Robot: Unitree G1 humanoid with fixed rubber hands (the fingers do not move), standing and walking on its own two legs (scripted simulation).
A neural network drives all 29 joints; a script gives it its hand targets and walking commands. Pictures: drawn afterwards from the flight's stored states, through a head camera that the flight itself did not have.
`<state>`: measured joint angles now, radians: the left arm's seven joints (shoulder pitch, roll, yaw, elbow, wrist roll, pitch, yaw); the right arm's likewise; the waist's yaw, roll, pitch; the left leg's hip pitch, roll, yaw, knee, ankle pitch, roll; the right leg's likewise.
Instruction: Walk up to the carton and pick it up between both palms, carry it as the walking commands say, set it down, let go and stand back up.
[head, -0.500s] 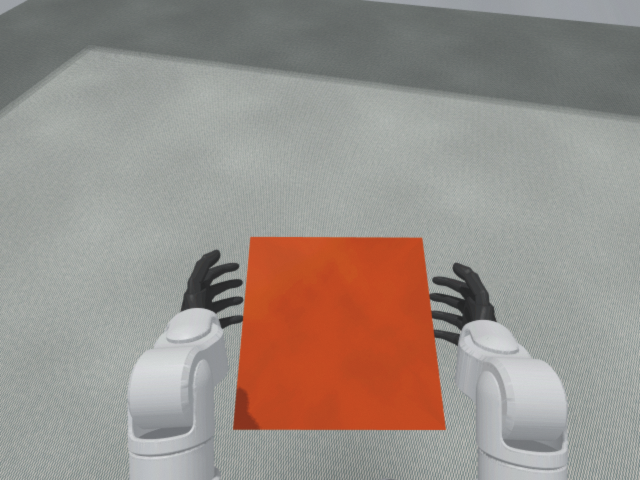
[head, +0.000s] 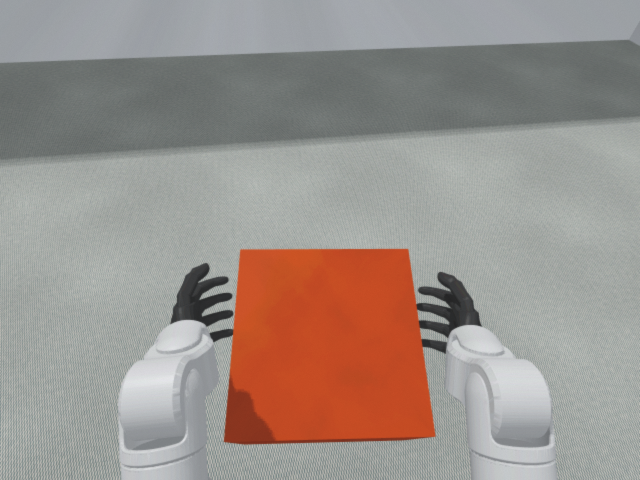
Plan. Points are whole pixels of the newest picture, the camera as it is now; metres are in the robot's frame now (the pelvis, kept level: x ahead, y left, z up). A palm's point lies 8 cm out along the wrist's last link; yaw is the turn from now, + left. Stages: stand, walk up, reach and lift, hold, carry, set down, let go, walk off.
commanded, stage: carry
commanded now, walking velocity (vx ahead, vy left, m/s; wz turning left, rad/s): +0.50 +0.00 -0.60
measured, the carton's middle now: (324, 348) +0.29 +0.01 +0.00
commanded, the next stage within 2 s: none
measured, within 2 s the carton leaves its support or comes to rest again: neither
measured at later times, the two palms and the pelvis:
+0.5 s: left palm (308, 151) +0.60 +0.04 +0.09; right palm (483, 185) +0.54 -0.25 +0.08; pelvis +0.31 -0.05 +0.00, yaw -12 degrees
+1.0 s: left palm (379, 59) +0.95 -0.12 +0.10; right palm (505, 103) +0.78 -0.35 +0.10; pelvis +0.65 -0.09 +0.01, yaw -34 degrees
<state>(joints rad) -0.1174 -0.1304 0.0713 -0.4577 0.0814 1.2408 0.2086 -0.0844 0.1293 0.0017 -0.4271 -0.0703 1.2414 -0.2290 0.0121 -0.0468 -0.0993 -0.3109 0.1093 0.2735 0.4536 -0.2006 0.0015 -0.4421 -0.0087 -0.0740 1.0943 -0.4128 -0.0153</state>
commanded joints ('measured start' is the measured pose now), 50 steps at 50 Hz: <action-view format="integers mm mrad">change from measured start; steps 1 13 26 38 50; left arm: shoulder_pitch -357 -317 -322 -243 -283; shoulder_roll -999 -941 -1089 -853 -987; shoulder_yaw -656 -623 -670 -621 -647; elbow -44 -64 -59 -87 -28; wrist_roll -356 -332 -383 -310 -322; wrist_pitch -17 1 -47 -7 -29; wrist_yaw -254 -225 -272 -226 -243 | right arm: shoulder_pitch -431 -418 -430 -381 -428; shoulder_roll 959 878 1045 868 950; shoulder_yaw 543 564 594 585 574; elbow -161 -217 -189 -156 -180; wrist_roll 339 338 337 362 348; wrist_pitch -61 -22 -85 -24 -64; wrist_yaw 250 239 255 249 250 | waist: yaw -17 2 -1 -35 -17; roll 195 190 -27 95 188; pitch -120 -197 -206 -346 -94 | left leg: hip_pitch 301 406 -329 568 347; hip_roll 319 198 41 56 281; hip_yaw -252 106 -224 -222 -91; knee -317 136 444 -106 -301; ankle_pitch -81 755 -123 -56 78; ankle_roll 103 -29 -79 -60 82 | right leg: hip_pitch -217 145 512 104 -161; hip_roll -99 91 -247 5 -79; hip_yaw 21 -200 299 46 -24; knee -153 -590 -866 -257 -297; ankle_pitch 76 272 633 598 201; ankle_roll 14 -30 -239 -26 15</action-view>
